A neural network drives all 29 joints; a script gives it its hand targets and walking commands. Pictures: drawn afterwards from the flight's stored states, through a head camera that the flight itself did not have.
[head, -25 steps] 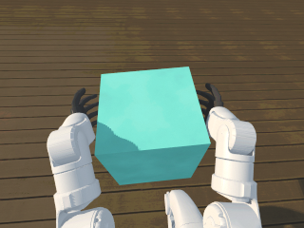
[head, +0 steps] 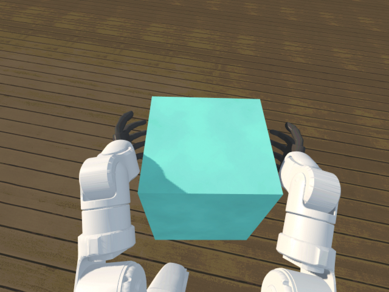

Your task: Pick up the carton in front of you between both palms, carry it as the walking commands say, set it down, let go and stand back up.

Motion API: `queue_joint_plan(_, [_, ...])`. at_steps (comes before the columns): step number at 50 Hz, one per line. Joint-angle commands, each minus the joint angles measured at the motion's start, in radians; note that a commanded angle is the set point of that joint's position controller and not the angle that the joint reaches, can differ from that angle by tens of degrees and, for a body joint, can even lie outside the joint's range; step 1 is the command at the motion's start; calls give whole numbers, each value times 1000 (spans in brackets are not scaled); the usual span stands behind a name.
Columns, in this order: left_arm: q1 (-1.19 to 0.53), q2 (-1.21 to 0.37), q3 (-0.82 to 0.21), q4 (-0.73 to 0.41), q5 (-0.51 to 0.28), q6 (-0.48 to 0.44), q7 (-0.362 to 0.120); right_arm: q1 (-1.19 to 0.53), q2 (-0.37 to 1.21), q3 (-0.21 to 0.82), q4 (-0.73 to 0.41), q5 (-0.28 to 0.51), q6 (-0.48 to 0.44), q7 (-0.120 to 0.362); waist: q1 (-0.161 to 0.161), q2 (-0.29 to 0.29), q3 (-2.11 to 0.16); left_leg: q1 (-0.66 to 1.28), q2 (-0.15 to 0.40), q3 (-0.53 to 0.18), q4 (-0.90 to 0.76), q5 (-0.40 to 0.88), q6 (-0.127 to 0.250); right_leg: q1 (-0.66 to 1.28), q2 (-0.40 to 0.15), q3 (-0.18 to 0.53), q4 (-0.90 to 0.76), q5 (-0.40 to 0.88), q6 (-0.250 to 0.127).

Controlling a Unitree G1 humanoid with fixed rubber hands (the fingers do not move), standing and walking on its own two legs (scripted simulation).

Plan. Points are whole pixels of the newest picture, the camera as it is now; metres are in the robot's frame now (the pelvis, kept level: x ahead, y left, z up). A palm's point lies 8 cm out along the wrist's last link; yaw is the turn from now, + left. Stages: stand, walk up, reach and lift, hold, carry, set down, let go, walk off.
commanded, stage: carry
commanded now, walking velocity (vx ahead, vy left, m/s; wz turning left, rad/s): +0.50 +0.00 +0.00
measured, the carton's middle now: (203, 174) +0.35 +0.05 +0.05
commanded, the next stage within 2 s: none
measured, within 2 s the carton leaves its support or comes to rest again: neither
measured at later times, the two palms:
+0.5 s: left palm (158, 34) +0.67 +0.21 +0.18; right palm (279, 50) +0.64 -0.10 +0.18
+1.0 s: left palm (186, 21) +0.86 +0.16 +0.14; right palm (280, 32) +0.86 -0.14 +0.13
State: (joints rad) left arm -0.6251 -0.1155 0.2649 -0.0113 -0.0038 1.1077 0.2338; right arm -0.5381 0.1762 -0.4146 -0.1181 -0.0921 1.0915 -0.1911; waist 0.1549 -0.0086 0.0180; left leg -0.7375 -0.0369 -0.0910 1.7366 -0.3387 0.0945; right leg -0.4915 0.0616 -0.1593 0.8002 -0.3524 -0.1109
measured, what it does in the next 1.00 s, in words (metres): climbs: left foot, then right foot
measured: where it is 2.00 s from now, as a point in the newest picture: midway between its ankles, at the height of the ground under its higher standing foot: (211, 129)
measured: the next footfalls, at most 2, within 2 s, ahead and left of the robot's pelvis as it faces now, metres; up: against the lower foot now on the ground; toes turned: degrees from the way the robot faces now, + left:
left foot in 0.28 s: +0.38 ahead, +0.14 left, +0.00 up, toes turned +4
right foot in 0.78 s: +0.62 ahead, -0.08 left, +0.00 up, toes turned -10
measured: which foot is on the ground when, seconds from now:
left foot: up 0.00-0.26, down 0.28-0.78, up 0.80-1.00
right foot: down 0.00-0.30, up 0.32-0.76, down 0.78-1.00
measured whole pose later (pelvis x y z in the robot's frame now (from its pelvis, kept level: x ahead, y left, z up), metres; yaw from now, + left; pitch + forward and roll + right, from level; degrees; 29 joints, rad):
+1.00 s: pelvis +0.62 +0.01 +0.05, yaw +0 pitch +5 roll +1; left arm 0.02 -0.13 0.07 -0.48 0.01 1.12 0.14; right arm 0.01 0.13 -0.04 -0.49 -0.02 1.14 -0.15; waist 0.01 0.01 -0.12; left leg -0.55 0.08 0.09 0.83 -0.30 -0.03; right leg -0.19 -0.04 -0.18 0.31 -0.21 -0.04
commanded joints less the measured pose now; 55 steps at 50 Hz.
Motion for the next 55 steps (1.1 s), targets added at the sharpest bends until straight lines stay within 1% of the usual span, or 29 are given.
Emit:
queue_joint_plan(1, [-656,-870,-682,-125,-268,-24,-90,-597,599,591,-20,103,-16,-3,-100,31,-418,-120,87,58,-271,15,-23,387,-278,448,-356,371,-145])
queue_joint_plan(3, [-579,-826,-634,-93,-220,-8,-84,-590,604,630,-21,119,0,-2,-102,-42,-415,-116,109,108,-494,130,-38,414,-244,345,-391,483,-136])
queue_joint_plan(4, [-556,-796,-609,-94,-201,2,-79,-612,609,654,-41,140,6,-4,-98,-74,-415,-68,113,127,-643,188,-42,409,-216,271,-404,489,-114])
queue_joint_plan(7, [-480,-692,-511,-56,-143,29,-54,-648,577,671,-63,169,37,-19,-98,-179,-404,95,71,200,-991,296,-54,405,-180,151,-446,519,-61])
queue_joint_plan(9, [-454,-622,-452,-49,-100,45,-30,-675,565,670,-55,194,58,-28,-83,-187,-374,152,49,236,-1115,351,-57,445,-201,136,-471,548,-48])
queue_joint_plan(11, [-451,-572,-407,-32,-61,61,-7,-698,552,655,-24,221,77,-33,-97,-182,-363,207,27,250,-1205,349,-56,515,-215,118,-401,703,-23])
queue_joint_plan(13, [-477,-551,-389,-29,-45,78,7,-697,540,629,14,241,90,-40,-168,-130,-416,459,-18,304,-1344,367,-70,498,-196,45,-196,800,45])
queue_joint_plan(14, [-509,-536,-382,-36,-42,86,12,-699,528,611,23,241,95,-44,-195,-66,-470,649,52,224,-1319,318,-68,380,-184,38,-27,620,81])
queue_joint_plan(15, [-532,-528,-373,-24,-49,98,15,-698,489,582,51,226,102,-53,-193,91,-513,800,267,-82,-1244,485,-16,202,-131,28,183,327,113])
queue_joint_plan(16, [-539,-565,-389,-29,-69,103,15,-722,487,592,53,231,102,-62,-191,361,-603,1015,422,-476,-1351,357,173,-115,23,82,438,-98,131])
queue_joint_plan(17, [-612,-570,-389,-53,-79,102,14,-723,529,591,53,242,104,-61,-190,263,-575,1006,413,-480,-1381,223,179,-224,-25,168,541,-132,109])
queue_joint_plan(19, [-687,-657,-416,-71,-115,94,-2,-769,598,599,12,247,88,-46,-207,78,-499,854,365,-339,-1384,235,140,-247,-95,194,521,-36,83])
queue_joint_plan(20, [-687,-692,-432,-64,-123,85,-12,-794,630,610,-7,249,78,-38,-205,63,-487,796,350,-275,-1405,221,117,-226,-126,203,458,9,80])
queue_joint_plan(22, [-654,-744,-460,-53,-118,67,-27,-777,682,630,-9,242,61,-21,-196,105,-491,752,322,-177,-1461,148,80,-182,-149,188,359,54,94])
queue_joint_plan(24, [-588,-776,-486,-22,-104,52,-38,-701,703,641,17,222,49,-7,-198,137,-490,775,316,-120,-1493,196,86,-199,-159,164,263,81,118])
queue_joint_plan(26, [-522,-815,-511,-20,-98,35,-50,-626,743,666,24,209,36,10,-186,130,-480,817,311,-64,-1517,308,88,-206,-164,130,130,101,139])
queue_joint_plan(30, [-369,-900,-589,-56,-106,2,-76,-466,794,716,-33,186,4,40,-173,156,-436,868,261,61,-1500,541,37,-141,-134,51,-128,187,148])
queue_joint_plan(35, [-175,-914,-698,-255,-136,-26,-101,-188,838,793,-142,190,-19,66,-191,175,-385,941,243,134,-1427,715,18,-65,-80,-27,-351,279,130])
queue_joint_plan(37, [-91,-906,-726,-352,-157,-28,-106,-121,817,810,-222,205,-21,62,-170,145,-434,852,219,202,-1266,763,-17,196,-48,-74,-461,344,108])
queue_joint_plan(38, [-34,-888,-721,-377,-153,-27,-105,-79,801,828,-263,214,-18,58,-163,104,-483,711,198,235,-1128,708,-52,424,-79,-40,-445,320,82])
queue_joint_plan(39, [71,-856,-706,-388,-144,-22,-103,-59,775,847,-311,226,-9,56,-135,-7,-563,515,172,256,-915,422,-87,652,-260,187,-422,324,35])
queue_joint_plan(40, [113,-814,-686,-392,-127,-20,-96,-25,755,869,-347,235,2,56,-131,-264,-623,170,53,221,-681,87,-126,910,-473,567,-430,387,-112])
queue_joint_plan(41, [167,-815,-681,-404,-122,-17,-95,-14,748,890,-377,247,9,59,-127,-280,-577,3,25,149,-542,-169,-114,917,-486,619,-462,449,-158])
queue_joint_plan(43, [213,-850,-692,-458,-133,-13,-109,11,783,916,-419,271,12,69,-131,-90,-502,-51,115,91,-534,-118,-90,814,-454,462,-459,561,-110])
queue_joint_plan(44, [213,-864,-708,-495,-142,-14,-117,35,797,927,-440,280,12,76,-136,-40,-450,-17,145,94,-627,-65,-94,725,-430,394,-498,534,-67])
queue_joint_plan(46, [236,-874,-731,-557,-165,-13,-133,101,823,943,-467,277,11,81,-143,-86,-414,95,134,139,-786,-16,-113,597,-381,277,-558,462,-22])
queue_joint_plan(49, [290,-816,-753,-608,-182,-3,-149,180,792,949,-502,252,18,77,-146,-136,-358,127,125,193,-968,80,-129,550,-332,169,-597,420,-17])
queue_joint_plan(52, [338,-711,-756,-624,-183,17,-140,241,690,932,-516,229,38,60,-145,-141,-276,177,114,242,-1122,192,-122,487,-308,103,-622,413,2])
queue_joint_plan(55, [368,-609,-737,-621,-171,43,-117,276,582,903,-512,211,62,41,-140,-139,-191,196,108,275,-1190,259,-106,454,-310,86,-621,388,13])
